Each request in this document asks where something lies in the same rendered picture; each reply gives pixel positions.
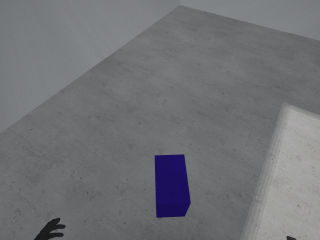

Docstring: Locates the robot left hand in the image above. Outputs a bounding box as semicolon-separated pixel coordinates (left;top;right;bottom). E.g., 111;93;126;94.
34;218;66;240

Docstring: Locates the carton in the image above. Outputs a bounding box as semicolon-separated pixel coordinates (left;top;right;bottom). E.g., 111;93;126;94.
154;154;191;218

